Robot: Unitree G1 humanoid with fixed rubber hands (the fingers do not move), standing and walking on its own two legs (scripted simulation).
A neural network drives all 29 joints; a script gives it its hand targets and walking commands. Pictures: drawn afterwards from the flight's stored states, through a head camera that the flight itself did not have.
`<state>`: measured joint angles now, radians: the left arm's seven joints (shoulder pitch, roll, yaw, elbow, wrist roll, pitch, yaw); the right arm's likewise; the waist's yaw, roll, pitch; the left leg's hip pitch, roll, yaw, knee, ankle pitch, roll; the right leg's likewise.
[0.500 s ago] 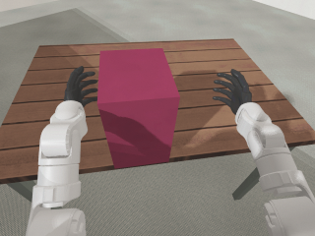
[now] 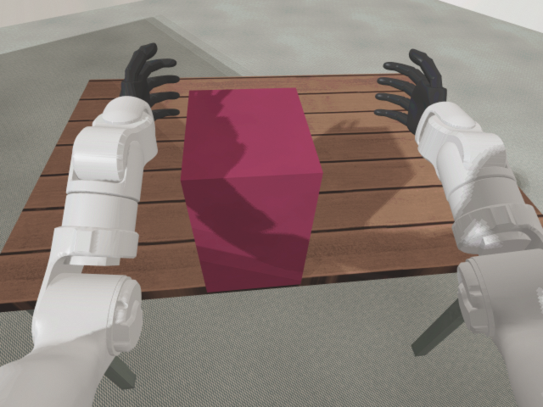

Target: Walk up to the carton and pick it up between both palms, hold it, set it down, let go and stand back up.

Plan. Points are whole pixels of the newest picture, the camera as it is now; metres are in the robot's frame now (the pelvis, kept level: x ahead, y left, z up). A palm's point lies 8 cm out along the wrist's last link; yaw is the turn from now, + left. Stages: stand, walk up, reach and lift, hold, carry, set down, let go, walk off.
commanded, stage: reach and lift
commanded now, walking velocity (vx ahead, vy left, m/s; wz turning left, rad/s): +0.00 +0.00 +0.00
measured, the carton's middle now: (249, 195) +0.44 +0.04 +0.06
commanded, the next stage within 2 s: none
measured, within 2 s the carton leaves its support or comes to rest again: neither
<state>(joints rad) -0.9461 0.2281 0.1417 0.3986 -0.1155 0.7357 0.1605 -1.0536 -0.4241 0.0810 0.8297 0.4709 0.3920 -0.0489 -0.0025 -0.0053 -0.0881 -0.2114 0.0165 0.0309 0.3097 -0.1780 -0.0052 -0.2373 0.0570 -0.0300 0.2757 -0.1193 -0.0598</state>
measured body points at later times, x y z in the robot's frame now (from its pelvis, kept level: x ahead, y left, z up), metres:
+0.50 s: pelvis +0.00 +0.00 +0.00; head +0.01 +0.01 +0.45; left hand +0.45 +0.18 +0.23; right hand +0.46 -0.19 +0.20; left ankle -0.02 +0.12 -0.75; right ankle +0.01 -0.08 -0.75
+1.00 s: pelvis +0.00 -0.01 +0.00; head +0.04 +0.00 +0.44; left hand +0.46 +0.18 +0.15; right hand +0.47 -0.17 +0.13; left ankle -0.02 +0.12 -0.75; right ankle +0.01 -0.08 -0.75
